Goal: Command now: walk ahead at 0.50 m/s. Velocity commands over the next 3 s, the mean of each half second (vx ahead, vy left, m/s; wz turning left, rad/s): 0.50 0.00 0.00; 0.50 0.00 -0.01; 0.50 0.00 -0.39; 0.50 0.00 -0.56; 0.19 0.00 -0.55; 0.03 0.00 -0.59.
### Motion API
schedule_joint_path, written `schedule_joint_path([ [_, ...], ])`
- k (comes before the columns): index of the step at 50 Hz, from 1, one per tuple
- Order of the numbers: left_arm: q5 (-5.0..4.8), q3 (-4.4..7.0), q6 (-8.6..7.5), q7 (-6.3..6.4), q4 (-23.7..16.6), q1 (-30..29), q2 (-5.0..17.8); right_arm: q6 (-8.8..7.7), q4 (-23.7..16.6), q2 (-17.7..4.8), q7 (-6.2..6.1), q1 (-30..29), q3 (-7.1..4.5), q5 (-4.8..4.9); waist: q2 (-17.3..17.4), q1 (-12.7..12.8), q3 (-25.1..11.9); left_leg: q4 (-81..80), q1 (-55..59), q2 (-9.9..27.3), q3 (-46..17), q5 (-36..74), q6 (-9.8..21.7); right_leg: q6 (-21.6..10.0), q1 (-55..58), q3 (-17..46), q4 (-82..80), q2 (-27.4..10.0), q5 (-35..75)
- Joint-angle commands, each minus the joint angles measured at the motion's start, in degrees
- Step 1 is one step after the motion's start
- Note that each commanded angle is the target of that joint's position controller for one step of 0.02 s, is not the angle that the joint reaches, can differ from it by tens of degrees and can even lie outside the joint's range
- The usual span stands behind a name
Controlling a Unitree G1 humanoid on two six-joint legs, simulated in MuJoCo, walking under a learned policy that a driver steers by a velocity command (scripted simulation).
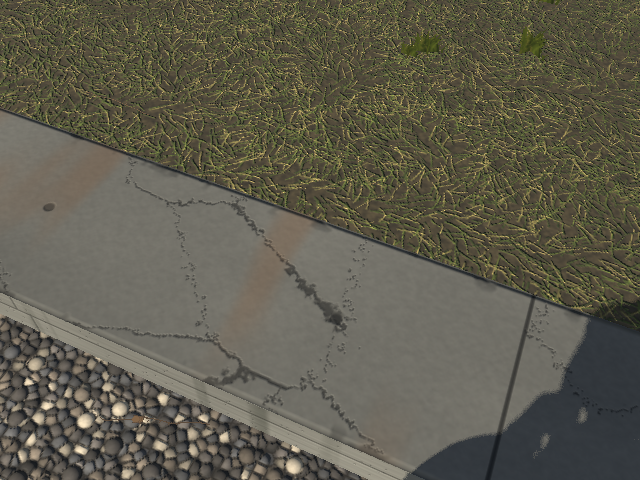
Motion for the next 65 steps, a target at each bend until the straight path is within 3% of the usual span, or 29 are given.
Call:
schedule_joint_path([
  [1,0.58,1.42,-0.56,0.25,-4.0,-0.3,7.0,0.48,2.0,-11.1,-0.39,15.0,-3.36,1.47,7.2,-5.4,-4.4,-18.0,27.9,19.5,-31.0,-10.8,9.3,-2.9,-30.2,4.3,27.0,-1.8,-0.8],
  [4,0.89,0.76,0.34,-0.45,-3.2,-2.8,4.4,-0.42,2.1,-5.2,-0.37,9.5,-1.66,1.47,5.7,-2.2,0.2,-22.0,18.0,12.5,-17.0,2.0,5.8,-1.7,-25.1,3.0,21.0,-5.8,6.9],
  [9,1.42,0.36,1.54,-1.35,-4.2,-8.9,3.1,-1.65,6.0,-6.4,-0.66,14.7,-1.85,2.31,4.4,-2.4,0.8,-23.5,19.4,11.1,-10.1,16.6,7.3,1.0,-28.5,0.3,17.1,-6.6,13.3],
  [14,0.79,-0.98,1.61,-1.25,-6.4,-17.1,0.8,-1.19,8.5,-5.4,-0.8,17.9,-1.46,1.51,6.1,-4.1,1.5,-22.7,19.5,9.3,-5.2,19.6,7.3,2.2,-25.8,-3.2,4.9,-5.1,17.5],
  [18,1.13,-0.95,1.47,-0.34,-8.1,-20.9,2.0,-0.68,10.0,-5.9,-1.46,20.7,-1.44,0.81,5.0,-4.5,3.6,-19.9,25.2,13.3,-7.6,25.2,8.6,-0.7,-28.5,-3.2,3.2,-4.9,14.4],
  [20,1.01,-0.81,0.99,0.22,-7.8,-18.4,1.8,-0.45,9.9,-6.0,-1.75,18.8,-1.45,0.68,4.7,-2.5,2.7,-14.8,26.0,13.0,-5.7,38.1,7.3,-2.6,-23.1,-4.2,-0.2,-2.6,11.1],
  [22,0.86,0.27,0.12,1.0,-3.4,-5.3,2.6,-0.08,9.9,-6.6,-1.73,16.7,-1.67,1.27,4.4,3.2,-3.3,1.4,23.0,9.6,-2.7,50.3,5.4,-4.6,-6.4,-6.0,-8.1,1.7,13.7],
  [23,1.33,1.39,-0.37,1.37,-0.6,3.4,4.9,-0.19,9.3,-6.7,-1.4,15.4,-1.68,2.42,3.0,6.9,-6.8,13.2,14.9,7.0,-1.8,41.3,3.7,-5.4,6.3,-3.7,-13.0,-0.1,18.5],
  [24,2.45,3.09,-0.62,1.87,0.1,9.1,12.4,-0.5,7.0,-2.2,-1.11,15.3,-0.63,2.64,-8.2,7.0,-10.0,34.1,2.2,0.9,1.1,6.3,1.1,-8.2,15.0,16.6,-18.0,-17.1,20.2],
  [25,0.84,4.17,0.4,1.19,0.6,7.6,16.0,-0.12,7.2,-0.3,-1.11,21.5,-0.79,3.21,-12.0,2.3,-13.2,46.3,-9.6,-6.1,-5.7,-17.9,0.2,-13.9,18.3,37.4,-25.5,-25.0,21.5],
  [26,-0.6,3.9,1.15,0.76,-0.3,1.6,12.7,0.42,7.2,-2.2,-1.13,19.2,-1.15,1.78,-5.8,0.6,-7.0,52.7,-15.0,-2.1,-7.7,-14.8,0.4,-15.3,12.3,34.4,-27.1,-24.2,4.5],
  [27,-0.55,2.22,1.16,0.42,-1.1,-2.8,6.1,0.28,6.3,-2.5,-0.76,14.9,-1.33,0.95,-2.8,-0.1,-0.1,54.2,-18.6,0.1,-6.7,-11.6,0.6,-14.0,5.8,27.8,-28.5,-20.8,-3.9],
  [29,0.19,0.33,0.66,0.66,0.5,-3.1,0.6,0.83,5.4,-0.7,-0.16,13.5,-1.29,0.55,-3.0,-2.7,3.3,58.0,-19.8,2.1,-5.5,-8.8,0.8,-10.6,-1.1,18.7,-30.0,-15.5,0.4],
  [32,0.24,-0.06,-1.02,0.54,3.8,1.2,1.4,2.8,2.9,3.4,0.5,10.4,-0.09,0.45,-2.1,-4.2,3.5,67.0,-27.7,2.2,-3.6,-8.8,0.2,-9.3,-4.2,12.9,-28.5,-13.6,10.0],
  [39,-0.15,-2.18,-2.44,0.69,8.4,10.1,0.7,3.58,-12.1,6.6,-2.39,-10.8,3.78,0.86,-2.9,-2.6,6.3,77.8,-56.4,3.2,0.1,-17.3,1.7,-9.4,-1.3,10.6,-32.0,-13.1,7.3],
  [43,-1.38,-2.53,-1.35,3.25,9.2,11.6,1.6,3.52,-16.0,5.9,-0.67,-12.1,5.3,0.74,0.4,-3.0,2.6,51.6,-39.0,4.9,3.5,-11.8,2.0,-9.7,-0.5,5.7,-40.0,-12.2,30.2],
  [46,-1.98,-2.42,-1.31,3.03,6.0,9.5,4.2,3.82,-12.3,5.1,-0.43,-4.7,4.89,2.43,-2.7,-5.5,-5.3,36.9,-14.6,-2.6,10.1,-11.1,4.1,-9.1,4.0,-1.4,-32.0,-12.5,84.1],
  [48,-0.44,-0.24,-0.57,2.56,5.2,9.5,9.3,3.05,-8.6,1.1,-0.58,8.0,2.62,2.29,-10.1,-11.1,-14.8,27.7,-3.9,-6.9,7.3,-15.2,5.7,-7.7,14.8,-0.2,-12.5,-15.3,104.4],
  [49,-0.94,0.66,-0.87,1.86,4.1,6.4,9.8,2.37,-6.6,-1.4,-0.63,15.2,1.35,1.82,-10.3,-15.1,-18.7,20.9,6.1,-4.7,0.2,-12.8,8.0,-6.0,12.2,-0.6,1.3,-14.7,98.4],
  [50,12.88,-2.45,-1.97,-7.97,8.2,20.3,0.4,3.53,2.0,-5.7,0.4,27.1,1.36,-0.32,3.3,-12.2,-25.5,9.7,35.7,10.0,-34.3,7.8,18.1,-7.5,-18.7,7.4,17.3,-7.0,52.7],
  [51,4.77,0.9,-1.51,-10.41,5.1,14.5,4.7,4.23,3.4,-10.2,1.61,38.9,-0.74,-3.77,10.5,-18.4,-21.8,-6.0,34.9,16.8,-59.4,-0.9,21.5,-6.3,-34.8,19.4,55.5,8.5,16.7],
  [52,0.58,2.6,-2.15,-10.08,4.0,8.8,6.4,2.69,6.3,-10.6,2.33,32.2,-1.27,-4.31,1.2,-13.2,-7.1,-9.4,21.7,17.8,-55.5,-13.1,13.5,-7.7,-47.3,25.4,70.1,6.4,22.6],
  [53,0.5,1.41,-2.63,-7.84,1.3,4.5,2.1,1.18,7.5,-5.7,3.09,20.2,-0.87,-2.34,-0.5,-8.2,-1.2,-9.0,9.6,16.8,-46.1,-16.3,13.9,-8.6,-48.4,23.2,73.7,4.6,24.4],
  [54,2.77,0.62,-2.38,-5.92,-0.9,3.1,1.0,0.04,8.5,1.6,3.22,12.3,1.26,-1.79,-3.5,-4.1,-4.6,-9.7,7.0,15.8,-37.3,-13.7,13.1,-10.1,-47.7,21.4,75.6,3.3,25.0],
  [55,3.47,-1.06,-1.67,-4.81,-1.7,2.7,-2.0,-0.56,9.8,7.9,2.96,7.6,3.04,-2.5,-6.5,-1.1,-5.2,-10.4,4.9,14.9,-29.4,-12.6,8.5,-11.3,-47.9,21.3,74.4,0.7,28.2],
  [56,2.67,-1.9,-0.79,-4.55,-2.3,2.9,-3.6,-1.3,9.8,10.4,2.53,3.8,3.91,-3.16,-6.9,2.1,-4.7,-11.8,0.1,13.7,-21.6,-9.3,5.9,-11.1,-47.9,19.0,71.9,-2.9,31.0],
  [58,1.8,-2.07,-0.25,-5.41,-3.7,0.9,-4.5,-3.47,9.1,9.1,1.11,1.6,3.51,-1.61,-3.1,4.3,-3.3,-14.4,-4.8,9.7,-7.7,-1.9,2.6,-9.1,-44.2,14.0,60.4,-7.1,27.9],
  [61,1.27,-0.07,-2.11,-6.44,-5.8,-5.8,0.4,-6.19,8.3,3.4,-0.52,6.2,2.69,-2.74,4.0,1.5,-4.2,-16.7,-8.7,3.4,5.2,5.3,-0.8,-4.9,-36.0,6.9,49.3,-7.5,28.6],
  [65,0.04,1.25,-3.21,-4.76,-8.9,-15.9,0.9,-5.18,12.8,-2.1,-0.73,24.2,1.51,-4.36,5.6,-5.9,-2.6,-16.6,19.7,11.3,2.0,29.3,0.7,0.0,-51.1,10.8,31.6,-4.7,28.4],
])
Next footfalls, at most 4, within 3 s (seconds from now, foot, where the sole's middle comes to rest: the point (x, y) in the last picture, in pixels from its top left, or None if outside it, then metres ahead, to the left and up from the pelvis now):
0.48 right None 0.37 -0.10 -0.77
0.98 left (317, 353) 0.70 0.05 -0.65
1.64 right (434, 251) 1.00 -0.22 -0.65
2.04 left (400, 151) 1.35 -0.15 -0.65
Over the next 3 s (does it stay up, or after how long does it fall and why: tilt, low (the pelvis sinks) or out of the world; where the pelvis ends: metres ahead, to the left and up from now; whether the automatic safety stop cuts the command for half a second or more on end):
stays up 1.25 -0.23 0.12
